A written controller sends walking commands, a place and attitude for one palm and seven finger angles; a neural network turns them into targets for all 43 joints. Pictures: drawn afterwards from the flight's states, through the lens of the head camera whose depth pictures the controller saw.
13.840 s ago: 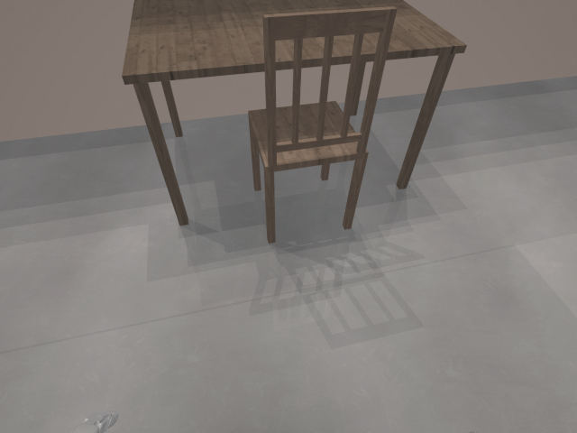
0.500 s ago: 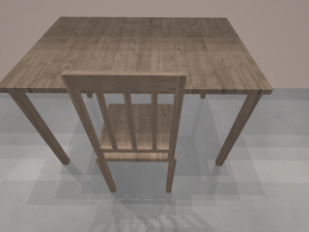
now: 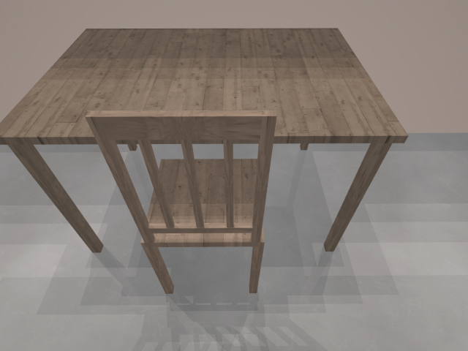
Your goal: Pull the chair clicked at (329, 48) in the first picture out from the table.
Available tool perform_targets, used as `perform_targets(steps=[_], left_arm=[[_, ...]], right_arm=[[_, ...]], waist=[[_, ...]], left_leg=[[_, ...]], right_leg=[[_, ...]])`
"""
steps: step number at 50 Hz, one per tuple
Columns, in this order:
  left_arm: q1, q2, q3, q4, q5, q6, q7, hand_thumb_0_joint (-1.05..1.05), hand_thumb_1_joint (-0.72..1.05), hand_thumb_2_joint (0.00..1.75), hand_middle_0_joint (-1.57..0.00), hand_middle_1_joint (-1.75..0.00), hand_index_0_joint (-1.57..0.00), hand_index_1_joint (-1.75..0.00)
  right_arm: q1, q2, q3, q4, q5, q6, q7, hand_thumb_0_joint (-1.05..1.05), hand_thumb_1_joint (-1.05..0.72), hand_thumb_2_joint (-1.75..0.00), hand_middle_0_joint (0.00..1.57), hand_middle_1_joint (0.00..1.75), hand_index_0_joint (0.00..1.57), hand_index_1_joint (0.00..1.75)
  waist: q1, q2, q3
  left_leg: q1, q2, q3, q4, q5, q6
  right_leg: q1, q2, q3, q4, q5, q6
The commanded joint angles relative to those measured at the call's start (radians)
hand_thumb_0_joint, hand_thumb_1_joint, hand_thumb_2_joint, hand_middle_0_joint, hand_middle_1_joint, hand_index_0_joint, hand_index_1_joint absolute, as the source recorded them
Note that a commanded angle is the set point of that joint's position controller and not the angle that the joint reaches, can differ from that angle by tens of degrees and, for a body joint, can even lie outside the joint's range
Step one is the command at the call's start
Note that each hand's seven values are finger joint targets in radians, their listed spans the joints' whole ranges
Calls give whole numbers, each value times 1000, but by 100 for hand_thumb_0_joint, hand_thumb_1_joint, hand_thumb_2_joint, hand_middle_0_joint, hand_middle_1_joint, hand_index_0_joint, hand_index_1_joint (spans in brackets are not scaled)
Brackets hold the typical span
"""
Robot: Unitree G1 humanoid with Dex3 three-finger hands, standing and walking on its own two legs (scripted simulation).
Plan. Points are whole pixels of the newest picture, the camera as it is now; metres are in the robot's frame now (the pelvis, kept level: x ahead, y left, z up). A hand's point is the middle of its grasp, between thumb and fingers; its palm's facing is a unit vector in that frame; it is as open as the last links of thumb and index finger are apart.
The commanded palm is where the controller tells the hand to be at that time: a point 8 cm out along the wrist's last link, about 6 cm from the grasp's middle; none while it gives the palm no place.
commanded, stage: look again from close up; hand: left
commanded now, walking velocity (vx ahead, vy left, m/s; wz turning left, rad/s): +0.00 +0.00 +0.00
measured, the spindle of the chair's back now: (194, 188) +0.50 +0.14 -0.08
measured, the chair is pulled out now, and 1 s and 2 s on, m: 0.00 0.00 0.00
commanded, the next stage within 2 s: shuffle to correct the standing spot in 0.56 s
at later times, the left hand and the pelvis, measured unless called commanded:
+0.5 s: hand out of the picture -0.01 +0.15 -0.17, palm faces +0.05 -0.98 -0.17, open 7.4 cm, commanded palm none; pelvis +0.01 -0.01 +0.00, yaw +0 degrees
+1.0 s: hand out of the picture +0.00 +0.16 -0.18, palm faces +0.09 -0.98 -0.15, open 7.4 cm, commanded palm none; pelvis +0.04 +0.01 -0.01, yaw +0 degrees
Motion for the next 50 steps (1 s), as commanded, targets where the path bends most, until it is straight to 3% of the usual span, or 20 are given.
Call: perform_targets(steps=[1,9,18,29,32,34,39,43,47,49,50], left_arm=[[80,94,22,-16,2,-13,3,0,90,90,-20,-30,-20,-30],[81,92,23,-14,1,-14,3,0,90,90,-20,-30,-20,-30],[84,92,23,-12,2,-13,2,0,90,90,-20,-30,-20,-30],[87,89,23,-7,3,-14,2,0,90,90,-20,-30,-20,-30],[91,87,23,-4,3,-16,3,0,90,90,-20,-30,-20,-30],[90,85,22,-3,3,-15,1,0,90,90,-20,-30,-20,-30],[102,104,38,-14,12,-3,-5,0,90,90,-20,-30,-20,-30],[127,120,54,-25,10,-1,-7,0,90,90,-20,-30,-20,-30],[124,108,60,-31,7,-5,-10,0,90,90,-20,-30,-20,-30],[99,84,54,-42,9,-6,-13,0,90,90,-20,-30,-20,-30],[86,64,48,-45,11,-10,-13,0,90,90,-20,-30,-20,-30]], right_arm=[[76,-82,-14,-18,0,-15,-10,0,-90,-90,20,30,20,30],[88,-76,-15,-12,1,-17,-12,0,-90,-90,20,30,20,30],[93,-70,-14,-11,2,-13,-13,0,-90,-90,20,30,20,30],[91,-70,-12,-12,2,-16,-16,0,-90,-90,20,30,20,30],[97,-69,-12,-11,1,-17,-16,0,-90,-90,20,30,20,30],[98,-71,-11,-7,0,-15,-16,0,-90,-90,20,30,20,30],[115,-71,-16,-11,-9,-1,-10,0,-90,-90,20,30,20,30],[130,-54,-17,-25,-10,1,-10,0,-90,-90,20,30,20,30],[158,-45,-12,-28,-8,-17,-13,0,-90,-90,20,30,20,30],[185,-63,-15,-21,-6,-27,-18,0,-90,-90,20,30,20,30],[200,-75,-15,-11,-3,-36,-22,0,-90,-90,20,30,20,30]], waist=[[-1,-10,70],[-2,-17,54],[-2,-23,72],[-1,3,67],[-1,-18,56],[-1,-14,67],[9,-44,116],[11,-87,144],[3,-53,113],[-10,39,105],[-15,90,78]], left_leg=[[-121,98,-110,-135,-16,5],[-102,99,-104,-125,23,6],[-98,98,-99,-127,-1,5],[-92,103,-103,-127,35,3],[-78,102,-98,-120,53,3],[-87,98,-98,-129,-1,2],[-142,70,-83,-103,-214,15],[-169,37,-46,-30,-193,14],[-129,47,-56,-29,-117,22],[-74,94,-112,-85,-79,39],[-35,138,-157,-109,41,54]], right_leg=[[24,-54,82,-84,-19,-30],[36,-55,81,-83,13,-32],[15,-51,85,-102,-36,-32],[31,-50,82,-90,20,-35],[35,-53,83,-87,34,-35],[29,-49,87,-105,-31,-34],[-27,-55,127,-126,-334,-51],[-49,-86,185,-157,-422,-83],[-45,-85,163,-93,-311,-100],[-76,-35,86,0,-196,-82],[-75,-5,27,76,-74,-66]])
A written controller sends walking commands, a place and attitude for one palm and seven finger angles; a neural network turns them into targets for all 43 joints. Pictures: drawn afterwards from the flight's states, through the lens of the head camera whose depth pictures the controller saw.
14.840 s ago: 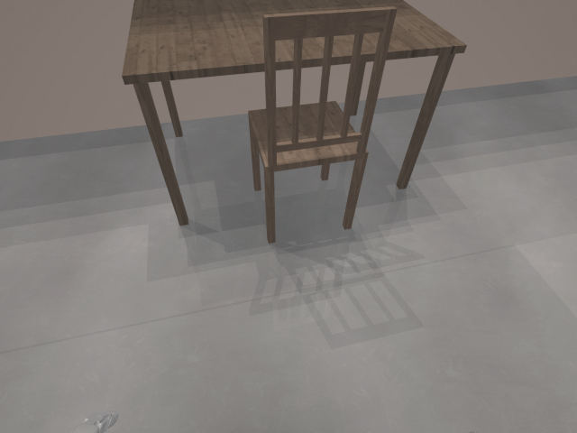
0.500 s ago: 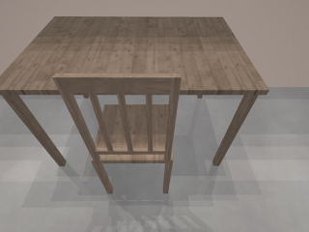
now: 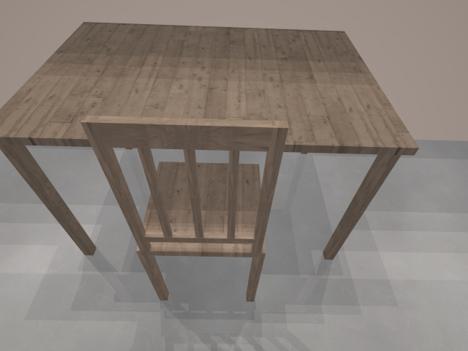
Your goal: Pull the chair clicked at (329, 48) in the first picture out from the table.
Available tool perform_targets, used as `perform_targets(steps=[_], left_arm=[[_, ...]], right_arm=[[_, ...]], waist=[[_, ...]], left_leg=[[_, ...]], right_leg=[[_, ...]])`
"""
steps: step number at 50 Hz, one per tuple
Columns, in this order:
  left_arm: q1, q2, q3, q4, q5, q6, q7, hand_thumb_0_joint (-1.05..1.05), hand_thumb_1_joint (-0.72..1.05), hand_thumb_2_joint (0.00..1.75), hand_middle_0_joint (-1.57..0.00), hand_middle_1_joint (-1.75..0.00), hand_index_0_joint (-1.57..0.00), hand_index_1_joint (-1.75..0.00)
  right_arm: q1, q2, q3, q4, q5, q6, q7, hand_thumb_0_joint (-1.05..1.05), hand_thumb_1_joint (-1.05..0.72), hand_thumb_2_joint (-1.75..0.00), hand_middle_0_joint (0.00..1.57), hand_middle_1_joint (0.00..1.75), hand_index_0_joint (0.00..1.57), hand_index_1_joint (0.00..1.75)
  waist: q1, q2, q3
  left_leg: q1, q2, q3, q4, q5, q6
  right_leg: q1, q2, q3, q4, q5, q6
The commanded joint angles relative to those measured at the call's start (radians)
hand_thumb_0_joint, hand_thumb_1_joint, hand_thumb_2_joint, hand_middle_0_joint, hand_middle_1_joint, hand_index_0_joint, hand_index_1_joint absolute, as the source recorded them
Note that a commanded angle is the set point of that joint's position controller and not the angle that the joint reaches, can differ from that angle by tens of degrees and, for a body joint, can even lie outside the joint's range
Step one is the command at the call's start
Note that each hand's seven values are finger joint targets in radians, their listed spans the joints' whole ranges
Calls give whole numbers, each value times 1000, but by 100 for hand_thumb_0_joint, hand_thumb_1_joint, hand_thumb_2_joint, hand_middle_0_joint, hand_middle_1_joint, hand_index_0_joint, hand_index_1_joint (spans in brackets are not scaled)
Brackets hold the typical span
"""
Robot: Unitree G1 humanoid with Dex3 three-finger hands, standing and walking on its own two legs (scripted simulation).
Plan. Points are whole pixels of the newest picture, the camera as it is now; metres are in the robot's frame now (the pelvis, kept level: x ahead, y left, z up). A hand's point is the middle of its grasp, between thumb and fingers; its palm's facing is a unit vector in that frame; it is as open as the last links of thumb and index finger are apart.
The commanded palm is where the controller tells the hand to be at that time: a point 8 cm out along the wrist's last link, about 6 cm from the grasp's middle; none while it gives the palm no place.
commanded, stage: come to a stop and stand still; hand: left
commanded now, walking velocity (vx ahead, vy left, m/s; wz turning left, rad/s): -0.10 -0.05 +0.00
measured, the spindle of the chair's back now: (195, 198) +0.45 +0.13 -0.07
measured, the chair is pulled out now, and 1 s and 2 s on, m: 0.00 0.00 0.00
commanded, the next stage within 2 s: look again from close up in 1.10 s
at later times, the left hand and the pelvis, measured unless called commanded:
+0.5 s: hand out of the picture +0.06 +0.17 -0.17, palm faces +0.06 -0.96 -0.28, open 7.3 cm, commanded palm none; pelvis +0.02 -0.02 +0.00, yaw +1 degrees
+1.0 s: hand out of the picture -0.06 +0.16 -0.17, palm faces +0.06 -0.98 -0.18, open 7.3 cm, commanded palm none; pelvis -0.02 -0.01 +0.01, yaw +0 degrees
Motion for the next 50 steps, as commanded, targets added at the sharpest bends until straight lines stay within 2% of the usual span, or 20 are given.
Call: perform_targets(steps=[1,3,4,8,11,15,19,20,21,22,23,25,27,30,33,35,37,39,43,50], left_arm=[[12,45,6,-37,7,-25,3,0,90,90,-20,-30,-20,-30],[24,40,0,-18,2,-28,11,0,90,90,-20,-30,-20,-30],[45,47,3,-6,-2,-27,16,0,90,90,-20,-30,-20,-30],[68,98,12,12,-13,-23,25,0,90,90,-20,-30,-20,-30],[11,102,25,-24,-6,0,27,0,90,90,-20,-30,-20,-30],[-81,97,37,-88,2,24,20,0,90,90,-20,-30,-20,-30],[-72,112,42,-109,4,19,16,0,90,90,-20,-30,-20,-30],[-25,126,43,-93,5,10,16,0,90,90,-20,-30,-20,-30],[27,155,47,-72,7,-5,18,0,90,90,-20,-30,-20,-30],[39,208,49,-59,8,-14,23,0,90,90,-20,-30,-20,-30],[32,216,41,-54,3,-17,23,0,90,90,-20,-30,-20,-30],[-41,183,24,-69,12,-16,27,0,90,90,-20,-30,-20,-30],[-70,191,19,-84,11,-14,26,0,90,90,-20,-30,-20,-30],[-91,212,20,-91,8,-8,21,0,90,90,-20,-30,-20,-30],[-123,187,15,-92,-4,-2,12,0,90,90,-20,-30,-20,-30],[-114,149,3,-98,-5,6,4,0,90,90,-20,-30,-20,-30],[-89,152,2,-68,6,13,6,0,90,90,-20,-30,-20,-30],[-31,145,-5,-42,6,8,2,0,90,90,-20,-30,-20,-30],[-13,148,-8,-28,5,0,0,0,90,90,-20,-30,-20,-30],[26,130,-4,-21,5,-7,3,0,90,90,-20,-30,-20,-30]], right_arm=[[131,-93,-11,5,6,-38,-22,0,-90,-90,20,30,20,30],[124,-92,-3,13,7,-42,-38,0,-90,-90,20,30,20,30],[114,-98,-1,10,8,-41,-43,0,-90,-90,20,30,20,30],[90,-103,-13,-9,17,-28,-49,0,-90,-90,20,30,20,30],[77,-104,-31,-21,16,-13,-52,0,-90,-90,20,30,20,30],[54,-125,-47,-39,3,-3,-48,0,-90,-90,20,30,20,30],[-4,-136,-52,-58,-2,-2,-44,0,-90,-90,20,30,20,30],[-21,-134,-52,-64,2,-2,-40,0,-90,-90,20,30,20,30],[-12,-121,-52,-73,8,-2,-35,0,-90,-90,20,30,20,30],[6,-90,-52,-80,20,5,-30,0,-90,-90,20,30,20,30],[-31,-69,-46,-97,23,22,-31,0,-90,-90,20,30,20,30],[-81,-71,-41,-94,17,27,-28,0,-90,-90,20,30,20,30],[-71,-62,-35,-78,16,26,-22,0,-90,-90,20,30,20,30],[-64,-57,-27,-68,15,26,-14,0,-90,-90,20,30,20,30],[-34,-74,-22,-46,13,12,-13,0,-90,-90,20,30,20,30],[-74,-131,-20,-61,4,1,-14,0,-90,-90,20,30,20,30],[-140,-133,-14,-66,6,-1,-2,0,-90,-90,20,30,20,30],[-148,-133,-11,-75,8,-3,-4,0,-90,-90,20,30,20,30],[-84,-126,-15,-63,8,4,-3,0,-90,-90,20,30,20,30],[-22,-116,-15,-53,6,5,-3,0,-90,-90,20,30,20,30]], waist=[[-32,133,81],[-23,126,60],[-14,111,44],[-13,25,28],[-22,48,57],[-36,127,102],[-8,174,41],[13,130,10],[18,23,-61],[8,-130,-109],[12,-235,-86],[4,-214,-9],[-10,-133,-3],[-19,-108,0],[-40,-71,24],[-17,78,71],[13,161,137],[27,131,151],[5,29,120],[-11,-5,89]], left_leg=[[7,167,-177,-176,395,57],[66,182,-150,-91,913,49],[74,171,-136,-57,1027,27],[26,125,-98,-61,922,-29],[48,149,-107,-80,919,-20],[70,244,-173,-121,943,66],[100,233,-156,-41,1007,77],[66,197,-133,21,912,48],[-8,123,-90,115,701,5],[-113,38,-41,202,255,-32],[-172,3,-63,261,-193,-44],[-184,37,-103,294,-201,-43],[-172,24,-78,252,-137,-51],[-96,19,-52,125,-19,-56],[68,35,-65,-115,174,-47],[-49,132,-183,-185,189,-6],[-220,138,-228,-276,0,6],[-235,117,-211,-286,-51,-1],[-153,90,-176,-256,-61,-8],[-126,77,-161,-214,-6,-7]], right_leg=[[-64,6,-23,41,115,-49],[-33,1,-19,28,161,-38],[9,-8,-4,7,230,-40],[128,-55,21,6,625,-45],[49,-42,15,42,479,-33],[-98,7,-2,132,-65,-19],[-55,0,14,48,-29,-29],[36,-9,22,-54,146,-30],[172,-69,92,-87,541,-51],[274,-216,207,-78,859,-119],[267,-283,240,-106,989,-184],[164,-247,215,-125,849,-224],[147,-206,181,-119,753,-216],[61,-177,178,-162,470,-188],[-67,-100,133,-158,143,-96],[-42,-19,95,-156,21,-33],[70,-10,71,-148,-15,-18],[89,-17,80,-172,11,-23],[22,-35,92,-234,-86,-24],[-28,-47,104,-241,-119,-28]])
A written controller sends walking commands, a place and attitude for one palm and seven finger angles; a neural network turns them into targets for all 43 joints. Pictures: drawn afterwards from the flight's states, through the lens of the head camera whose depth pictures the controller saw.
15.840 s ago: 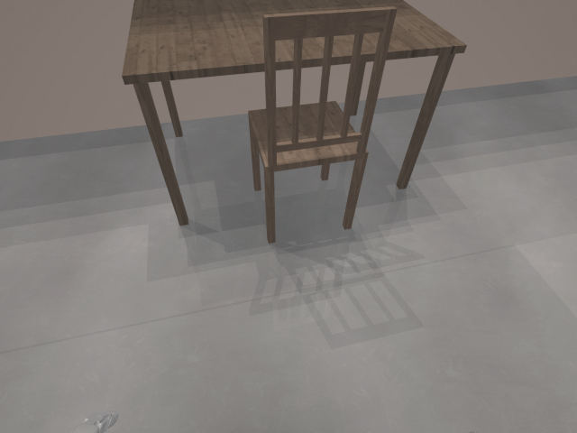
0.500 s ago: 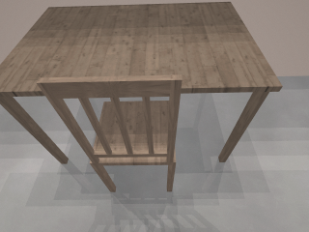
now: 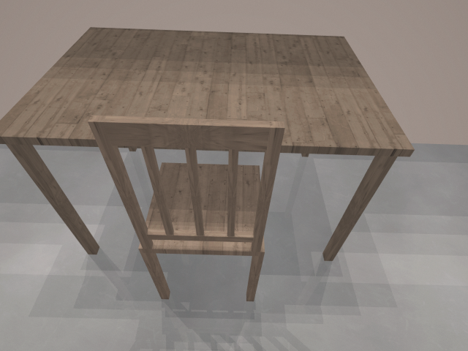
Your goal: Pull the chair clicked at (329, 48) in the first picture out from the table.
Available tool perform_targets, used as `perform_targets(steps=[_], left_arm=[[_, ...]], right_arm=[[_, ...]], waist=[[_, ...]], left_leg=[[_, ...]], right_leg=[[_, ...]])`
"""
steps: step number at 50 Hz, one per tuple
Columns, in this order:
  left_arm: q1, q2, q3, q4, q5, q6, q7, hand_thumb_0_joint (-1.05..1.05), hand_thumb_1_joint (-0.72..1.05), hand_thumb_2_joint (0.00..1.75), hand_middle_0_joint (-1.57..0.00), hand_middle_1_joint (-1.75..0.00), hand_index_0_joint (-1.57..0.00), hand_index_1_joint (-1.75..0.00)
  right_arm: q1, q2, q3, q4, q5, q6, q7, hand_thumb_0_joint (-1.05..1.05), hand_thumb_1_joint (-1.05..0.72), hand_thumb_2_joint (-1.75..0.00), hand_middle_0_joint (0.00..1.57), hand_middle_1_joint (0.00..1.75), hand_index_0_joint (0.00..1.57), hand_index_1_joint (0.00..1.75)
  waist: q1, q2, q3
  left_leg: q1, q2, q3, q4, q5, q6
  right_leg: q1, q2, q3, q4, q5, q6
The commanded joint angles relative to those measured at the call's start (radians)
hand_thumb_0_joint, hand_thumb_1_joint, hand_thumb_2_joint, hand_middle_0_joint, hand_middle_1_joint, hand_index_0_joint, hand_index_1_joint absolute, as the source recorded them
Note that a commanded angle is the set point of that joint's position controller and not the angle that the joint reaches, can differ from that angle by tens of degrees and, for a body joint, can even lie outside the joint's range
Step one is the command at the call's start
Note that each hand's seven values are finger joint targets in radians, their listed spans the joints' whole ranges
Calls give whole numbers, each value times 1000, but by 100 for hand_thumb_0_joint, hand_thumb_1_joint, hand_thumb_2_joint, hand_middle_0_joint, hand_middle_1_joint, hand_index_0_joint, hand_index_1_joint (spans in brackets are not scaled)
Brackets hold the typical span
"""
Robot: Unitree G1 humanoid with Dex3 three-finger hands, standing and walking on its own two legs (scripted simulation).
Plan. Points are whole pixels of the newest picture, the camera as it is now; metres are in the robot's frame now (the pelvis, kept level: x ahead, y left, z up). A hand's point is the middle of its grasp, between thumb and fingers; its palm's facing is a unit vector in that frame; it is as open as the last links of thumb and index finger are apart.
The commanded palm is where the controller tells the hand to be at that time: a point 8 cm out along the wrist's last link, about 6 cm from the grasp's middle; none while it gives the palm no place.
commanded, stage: come to a stop and stand still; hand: left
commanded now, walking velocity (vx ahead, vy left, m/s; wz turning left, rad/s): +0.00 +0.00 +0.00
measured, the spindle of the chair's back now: (196, 197) +0.47 +0.13 -0.08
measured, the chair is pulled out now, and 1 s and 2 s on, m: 0.00 0.00 0.00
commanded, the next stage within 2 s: look again from close up in 0.10 s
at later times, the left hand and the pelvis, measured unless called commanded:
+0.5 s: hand out of the picture +0.03 +0.19 -0.18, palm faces +0.02 -0.98 -0.22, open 7.3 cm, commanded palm none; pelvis +0.02 +0.02 -0.01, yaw -1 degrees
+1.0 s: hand out of the picture +0.04 +0.18 -0.18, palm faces +0.01 -0.98 -0.20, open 7.3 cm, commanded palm none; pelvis +0.03 +0.01 +0.00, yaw -1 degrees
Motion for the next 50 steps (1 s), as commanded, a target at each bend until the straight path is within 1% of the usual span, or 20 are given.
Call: perform_targets(steps=[1,3,9,10,11,12,13,14,16,18,20,22,23,27,32,33,42,43,46,50], left_arm=[[64,87,21,-21,2,-22,6,0,90,90,-20,-30,-20,-30],[76,81,19,-17,0,-22,6,0,90,90,-20,-30,-20,-30],[107,65,15,-4,-1,-27,11,0,90,90,-20,-30,-20,-30],[126,92,-5,21,9,-48,41,0,90,90,-20,-30,-20,-30],[77,138,4,-24,-3,-50,30,0,90,90,-20,-30,-20,-30],[39,132,11,-46,0,-48,24,0,90,90,-20,-30,-20,-30],[24,141,15,-53,0,-51,17,0,90,90,-20,-30,-20,-30],[19,124,13,-57,-3,-49,16,0,90,90,-20,-30,-20,-30],[34,91,6,-57,-6,-46,13,0,90,90,-20,-30,-20,-30],[38,80,3,-55,-5,-41,8,0,90,90,-20,-30,-20,-30],[38,69,2,-53,-6,-40,8,0,90,90,-20,-30,-20,-30],[28,71,4,-58,-6,-39,9,0,90,90,-20,-30,-20,-30],[23,75,4,-59,-8,-37,7,0,90,90,-20,-30,-20,-30],[4,84,7,-63,-8,-33,10,0,90,90,-20,-30,-20,-30],[-16,105,13,-74,-9,-32,10,0,90,90,-20,-30,-20,-30],[-20,107,14,-77,-9,-30,9,0,90,90,-20,-30,-20,-30],[-31,119,11,-68,-9,-29,9,0,90,90,-20,-30,-20,-30],[-34,120,11,-66,-9,-28,8,0,90,90,-20,-30,-20,-30],[-26,117,10,-60,-9,-30,8,0,90,90,-20,-30,-20,-30],[-20,116,7,-53,-8,-30,8,0,90,90,-20,-30,-20,-30]], right_arm=[[72,-94,-18,-24,1,-19,-11,0,-90,-90,20,30,20,30],[82,-86,-16,-18,4,-19,-12,0,-90,-90,20,30,20,30],[104,-74,-11,-7,6,-29,-15,0,-90,-90,20,30,20,30],[-39,-118,-5,-82,1,-43,-1,0,-90,-90,20,30,20,30],[24,-67,-6,-109,1,-25,4,0,-90,-90,20,30,20,30],[78,-61,-9,-97,-6,-28,5,0,-90,-90,20,30,20,30],[113,-69,-6,-88,-10,-29,7,0,-90,-90,20,30,20,30],[131,-67,-7,-90,-9,-34,6,0,-90,-90,20,30,20,30],[111,-75,-5,-96,-5,-44,1,0,-90,-90,20,30,20,30],[85,-86,-5,-108,-2,-50,-3,0,-90,-90,20,30,20,30],[75,-97,-5,-109,-1,-53,-5,0,-90,-90,20,30,20,30],[83,-101,-4,-104,0,-58,-7,0,-90,-90,20,30,20,30],[80,-101,-3,-98,-1,-60,-8,0,-90,-90,20,30,20,30],[74,-116,-3,-87,-2,-60,-11,0,-90,-90,20,30,20,30],[64,-129,-3,-82,-3,-61,-11,0,-90,-90,20,30,20,30],[57,-125,-3,-78,-2,-62,-12,0,-90,-90,20,30,20,30],[30,-130,-3,-65,0,-54,-11,0,-90,-90,20,30,20,30],[27,-128,-2,-61,1,-53,-12,0,-90,-90,20,30,20,30],[24,-130,-2,-56,1,-53,-12,0,-90,-90,20,30,20,30],[18,-128,-2,-46,3,-51,-12,0,-90,-90,20,30,20,30]], waist=[[-17,3,80],[-14,12,88],[-13,11,65],[28,-1,101],[-34,-25,15],[-57,-15,27],[-64,24,-12],[-70,45,-15],[-47,65,4],[-26,54,54],[-21,21,76],[-22,7,75],[-16,19,82],[-19,10,75],[-19,10,16],[-17,12,21],[-21,12,14],[-22,11,30],[-22,10,11],[-22,1,23]], left_leg=[[-64,82,-111,-123,-165,11],[-81,86,-109,-135,-181,14],[-69,88,-109,-116,-82,15],[-147,106,-31,89,-40,-17],[-85,35,-44,108,-158,-15],[-59,33,-48,89,-129,-1],[-38,37,-40,93,-114,4],[-49,48,-59,69,-108,6],[-110,79,-110,-6,-94,23],[-166,97,-137,-58,-111,37],[-172,96,-136,-70,-95,36],[-149,96,-130,-74,-37,37],[-144,100,-132,-86,-30,40],[-100,95,-115,-76,42,35],[-42,95,-97,-58,131,32],[-42,97,-96,-60,138,33],[-1,92,-82,-49,139,25],[-7,95,-81,-57,133,26],[9,94,-78,-51,146,23],[12,94,-75,-56,119,22]], right_leg=[[-77,-68,115,-121,-186,-18],[-70,-62,108,-120,-182,-18],[-48,-67,103,-84,-80,-22],[-46,-111,111,-70,85,-19],[-95,-141,193,-131,-265,-43],[-162,-135,180,-116,-364,-57],[-164,-123,153,-96,-345,-65],[-159,-106,131,-61,-314,-64],[-95,-65,102,-6,-211,-49],[-57,-51,83,16,-136,-44],[-41,-52,85,21,-88,-41],[-26,-55,83,23,-39,-37],[-27,-54,77,23,-34,-36],[-19,-61,83,21,9,-29],[16,-71,81,24,70,-26],[18,-69,77,21,73,-26],[16,-81,92,-1,107,-25],[13,-77,89,-6,99,-25],[20,-82,92,-7,117,-26],[12,-84,96,-21,103,-24]])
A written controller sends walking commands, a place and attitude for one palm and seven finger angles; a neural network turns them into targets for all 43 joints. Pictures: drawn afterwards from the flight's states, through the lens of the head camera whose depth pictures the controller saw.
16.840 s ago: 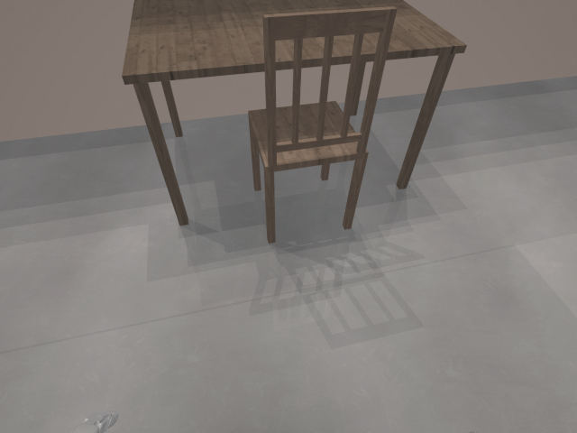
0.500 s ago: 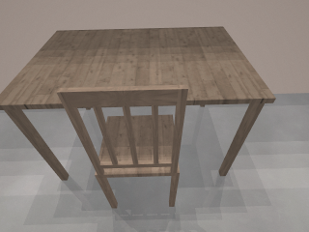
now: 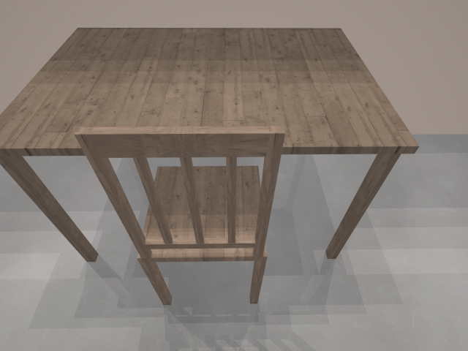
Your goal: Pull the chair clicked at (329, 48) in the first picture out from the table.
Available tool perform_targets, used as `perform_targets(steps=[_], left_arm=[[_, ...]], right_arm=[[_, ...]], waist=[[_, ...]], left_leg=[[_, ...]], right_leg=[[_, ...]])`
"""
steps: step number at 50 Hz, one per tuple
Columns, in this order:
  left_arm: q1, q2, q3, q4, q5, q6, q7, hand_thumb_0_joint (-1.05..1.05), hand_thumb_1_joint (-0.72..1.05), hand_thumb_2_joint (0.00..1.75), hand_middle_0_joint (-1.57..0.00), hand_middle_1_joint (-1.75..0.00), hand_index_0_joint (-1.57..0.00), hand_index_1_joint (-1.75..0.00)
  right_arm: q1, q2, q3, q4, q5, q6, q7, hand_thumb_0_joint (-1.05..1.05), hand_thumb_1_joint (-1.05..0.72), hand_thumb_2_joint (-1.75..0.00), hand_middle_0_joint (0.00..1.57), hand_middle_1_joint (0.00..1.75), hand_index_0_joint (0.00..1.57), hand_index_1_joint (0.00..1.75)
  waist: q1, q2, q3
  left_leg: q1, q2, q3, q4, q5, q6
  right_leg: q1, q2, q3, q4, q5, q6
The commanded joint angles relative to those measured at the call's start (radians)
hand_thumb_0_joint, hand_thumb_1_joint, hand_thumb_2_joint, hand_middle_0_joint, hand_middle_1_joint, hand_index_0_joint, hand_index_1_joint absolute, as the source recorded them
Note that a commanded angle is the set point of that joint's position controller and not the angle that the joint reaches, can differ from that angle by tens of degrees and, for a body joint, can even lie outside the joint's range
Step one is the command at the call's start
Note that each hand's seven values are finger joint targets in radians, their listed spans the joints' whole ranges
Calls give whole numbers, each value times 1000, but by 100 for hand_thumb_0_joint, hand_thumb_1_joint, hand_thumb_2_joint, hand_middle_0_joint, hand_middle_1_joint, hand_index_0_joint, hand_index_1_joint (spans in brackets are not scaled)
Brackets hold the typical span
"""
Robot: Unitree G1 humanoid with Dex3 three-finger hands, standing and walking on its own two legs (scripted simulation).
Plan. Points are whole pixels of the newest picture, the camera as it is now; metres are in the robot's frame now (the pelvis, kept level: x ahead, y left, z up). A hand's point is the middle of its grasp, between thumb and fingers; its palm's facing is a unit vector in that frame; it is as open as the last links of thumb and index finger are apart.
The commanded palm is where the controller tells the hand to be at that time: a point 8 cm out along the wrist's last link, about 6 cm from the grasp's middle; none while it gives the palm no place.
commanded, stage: raise the hand toward the chair's back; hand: left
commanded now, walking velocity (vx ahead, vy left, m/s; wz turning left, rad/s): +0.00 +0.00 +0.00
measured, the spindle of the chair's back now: (194, 205) +0.44 +0.13 -0.07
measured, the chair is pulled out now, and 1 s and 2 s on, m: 0.00 0.00 0.00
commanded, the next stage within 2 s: none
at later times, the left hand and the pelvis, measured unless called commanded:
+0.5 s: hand (160, 340) +0.16 +0.14 -0.07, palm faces +0.03 -1.00 +0.03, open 9.0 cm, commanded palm +0.12 +0.22 -0.06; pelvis -0.04 -0.03 -0.08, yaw +2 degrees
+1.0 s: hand (133, 324) +0.17 +0.19 -0.05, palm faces +0.17 -0.98 -0.04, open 13.4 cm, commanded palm +0.14 +0.23 -0.05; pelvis -0.04 -0.02 -0.09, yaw +2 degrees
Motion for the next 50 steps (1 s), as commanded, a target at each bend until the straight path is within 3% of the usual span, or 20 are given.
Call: perform_targets(steps=[1,4,5,6,7,8,9,10,13,16,18,20,23,27,29,34,39,43,46,50], left_arm=[[58,110,22,-24,2,-19,4,0,90,90,-20,-30,-20,-30],[62,111,21,-23,2,-19,4,0,90,90,-20,-30,-20,-30],[124,137,24,19,12,-35,42,0,90,90,-20,-30,-20,-30],[-644,340,148,-1538,-193,-253,37,0,88,89,-20,-30,-20,-30],[-178,234,111,-1233,-109,-187,74,0,85,88,-20,-29,-20,-29],[-128,187,77,-1122,-126,-134,125,0,83,87,-19,-29,-19,-29],[122,-37,-35,-939,-138,-44,119,0,81,86,-19,-29,-19,-29],[-28,-36,-56,-1128,-181,-78,93,0,78,85,-19,-28,-19,-28],[21,24,51,-960,-157,-231,46,0,71,82,-18,-27,-18,-27],[243,-8,119,-823,-213,-448,-93,0,64,79,-17,-26,-17,-26],[364,66,224,-797,-246,-581,-216,0,60,77,-17,-25,-17,-25],[331,108,242,-831,-250,-664,-315,0,55,75,-16,-25,-16,-25],[223,169,267,-978,-242,-612,-324,0,48,72,-16,-23,-16,-23],[22,188,273,-1377,-270,-648,-231,0,39,68,-15,-22,-15,-22],[-45,198,249,-1515,-265,-694,-203,0,34,66,-14,-21,-14,-21],[-36,120,99,-1326,-264,-673,-313,0,22,61,-13,-19,-13,-19],[118,210,236,-1130,-305,-382,-423,0,11,56,-12,-18,-12,-18],[159,245,396,-1295,-357,-318,-308,0,1,52,-11,-16,-11,-16],[165,186,358,-1381,-336,-419,-204,0,-6,49,-10,-15,-10,-15],[83,142,232,-1263,-254,-532,-201,0,-15,45,-10,-14,-10,-14]], right_arm=[[46,-93,-19,-26,2,-17,-8,0,-90,-90,20,30,20,30],[46,-91,-17,-20,4,-17,-8,0,-90,-90,20,30,20,30],[-26,-122,-23,-85,11,-20,-5,0,-90,-90,20,30,20,30],[-4,-273,-45,-427,58,-163,-47,0,-90,-90,20,30,20,30],[-102,-175,-17,-372,45,-251,-79,0,-90,-90,20,30,20,30],[-86,-188,-33,-301,52,-278,-78,0,-90,-90,20,30,20,30],[-53,-151,-37,-299,61,-274,-66,0,-90,-90,20,30,20,30],[-77,-193,-33,-386,67,-284,-63,0,-90,-90,20,30,20,30],[-88,-216,-61,-456,31,-309,-57,0,-90,-90,20,30,20,30],[-122,-198,-86,-535,10,-323,-21,0,-90,-90,20,30,20,30],[-132,-199,-105,-587,16,-321,18,0,-90,-90,20,30,20,30],[-168,-204,-107,-655,20,-315,39,0,-90,-90,20,30,20,30],[-191,-199,-106,-735,31,-281,36,0,-90,-90,20,30,20,30],[-144,-173,-97,-764,23,-284,7,0,-90,-90,20,30,20,30],[-112,-170,-92,-738,15,-286,-14,0,-90,-90,20,30,20,30],[-100,-197,-70,-666,26,-315,-36,0,-90,-90,20,30,20,30],[-128,-209,-71,-721,70,-276,-61,0,-90,-90,20,30,20,30],[-162,-150,-77,-749,63,-252,-62,0,-90,-90,20,30,20,30],[-118,-122,-80,-714,43,-259,-46,0,-90,-90,20,30,20,30],[-110,-156,-79,-670,25,-271,-31,0,-90,-90,20,30,20,30]], waist=[[-5,-11,10],[-3,-4,16],[23,-109,9],[-87,118,-490],[5,249,-410],[-31,208,-338],[-42,92,-165],[-52,64,-55],[-77,-143,59],[21,-319,-48],[79,-199,-155],[77,-64,-224],[84,39,-279],[28,150,-435],[-17,114,-479],[-108,31,-332],[-8,-91,-410],[70,-62,-517],[58,-19,-493],[-32,9,-327]], left_leg=[[-17,110,-97,-93,189,3],[-28,109,-98,-100,177,2],[-92,135,-77,91,296,-23],[146,25,-73,-29,360,-15],[182,61,-49,-40,488,-15],[87,60,-50,-27,364,-40],[-20,65,-72,-41,244,-36],[-111,51,-93,-22,123,-26],[-319,8,-100,109,-101,-17],[-502,0,-68,284,-137,-34],[-564,-19,-42,365,-94,-49],[-631,-30,-17,454,-66,-46],[-707,-33,-5,504,-132,-30],[-644,-5,-42,572,-102,-7],[-650,7,-60,623,-81,0],[-756,24,-96,687,-156,6],[-818,-2,-76,640,-168,6],[-748,-4,-77,600,-36,-4],[-693,8,-84,570,54,-11],[-727,16,-92,587,-52,-7]], right_leg=[[-11,-65,73,-81,175,-45],[-5,-67,74,-89,164,-45],[15,-109,100,-61,524,-33],[89,-1,10,32,392,-51],[23,37,-2,62,168,-69],[-37,34,-42,58,64,-52],[-116,34,-67,54,17,-44],[-134,27,-77,38,27,-38],[-328,40,-93,68,-157,-33],[-462,42,-76,211,-292,-36],[-422,38,-45,305,-215,-58],[-439,29,-24,404,-115,-66],[-485,26,18,445,-190,-61],[-511,31,56,465,-194,-57],[-548,41,67,485,-179,-52],[-672,48,58,478,-253,-43],[-488,19,102,400,-332,-25],[-354,20,70,435,-147,-24],[-399,36,8,488,14,-34],[-601,42,-20,499,-131,-36]])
